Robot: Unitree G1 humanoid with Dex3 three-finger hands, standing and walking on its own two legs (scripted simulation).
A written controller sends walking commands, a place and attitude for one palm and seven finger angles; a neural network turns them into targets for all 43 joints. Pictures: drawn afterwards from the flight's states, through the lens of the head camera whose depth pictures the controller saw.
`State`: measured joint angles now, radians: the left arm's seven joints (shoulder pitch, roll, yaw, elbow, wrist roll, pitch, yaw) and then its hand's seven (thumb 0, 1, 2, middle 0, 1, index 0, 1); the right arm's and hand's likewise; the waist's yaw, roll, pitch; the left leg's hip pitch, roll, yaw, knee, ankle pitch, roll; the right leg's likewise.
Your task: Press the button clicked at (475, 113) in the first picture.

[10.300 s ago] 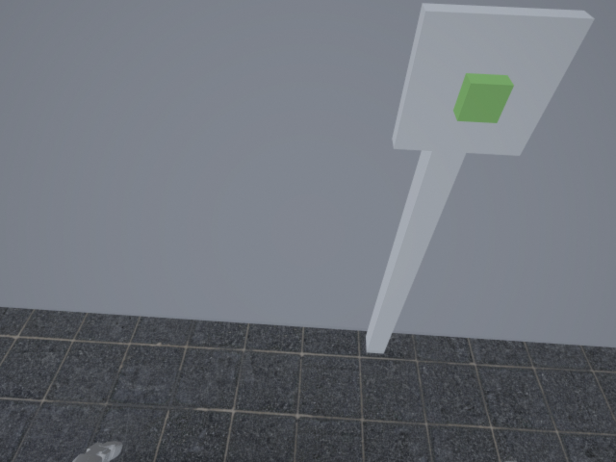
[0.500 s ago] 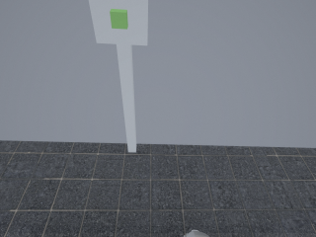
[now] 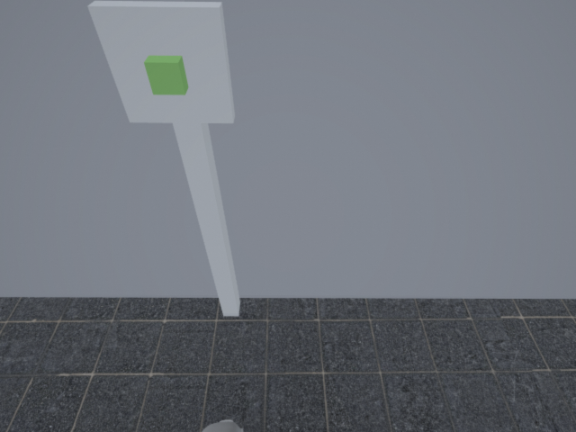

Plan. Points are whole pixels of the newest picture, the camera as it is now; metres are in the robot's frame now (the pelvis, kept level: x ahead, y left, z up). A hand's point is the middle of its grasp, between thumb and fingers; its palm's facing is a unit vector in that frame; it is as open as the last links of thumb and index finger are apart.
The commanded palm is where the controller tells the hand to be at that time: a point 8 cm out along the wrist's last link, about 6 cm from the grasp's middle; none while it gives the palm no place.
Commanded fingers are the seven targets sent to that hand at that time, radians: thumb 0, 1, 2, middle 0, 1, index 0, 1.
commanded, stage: take the last steps up to it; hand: left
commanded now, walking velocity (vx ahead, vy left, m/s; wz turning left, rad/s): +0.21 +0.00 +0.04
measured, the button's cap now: (167, 74) +0.64 +0.26 +0.20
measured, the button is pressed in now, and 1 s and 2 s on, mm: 0 0 0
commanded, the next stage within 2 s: come to a stop and stand still in 0.18 s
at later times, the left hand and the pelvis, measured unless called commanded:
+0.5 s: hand out of the picture +0.15 +0.21 -0.18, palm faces +0.05 -0.98 -0.19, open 7.3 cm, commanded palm none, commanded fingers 0.00 0.90 0.90 -0.20 -0.30 -0.20 -0.30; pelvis +0.12 +0.03 -0.01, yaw +0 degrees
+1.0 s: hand out of the picture +0.14 +0.25 -0.18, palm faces +0.02 -0.97 -0.23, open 7.3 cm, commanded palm none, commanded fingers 0.00 0.90 0.90 -0.20 -0.30 -0.20 -0.30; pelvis +0.08 +0.06 -0.02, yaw -1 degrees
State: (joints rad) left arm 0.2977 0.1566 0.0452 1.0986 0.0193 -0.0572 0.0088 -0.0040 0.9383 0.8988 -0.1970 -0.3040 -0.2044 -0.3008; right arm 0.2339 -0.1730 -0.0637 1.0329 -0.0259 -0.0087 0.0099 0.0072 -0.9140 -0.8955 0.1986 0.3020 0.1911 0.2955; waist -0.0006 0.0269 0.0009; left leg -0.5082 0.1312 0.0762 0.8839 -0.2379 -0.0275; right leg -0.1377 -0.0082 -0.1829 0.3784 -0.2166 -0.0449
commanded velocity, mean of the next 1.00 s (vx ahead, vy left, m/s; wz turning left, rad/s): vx -0.03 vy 0.01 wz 0.00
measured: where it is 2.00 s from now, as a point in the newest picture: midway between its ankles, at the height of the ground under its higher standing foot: outside the picture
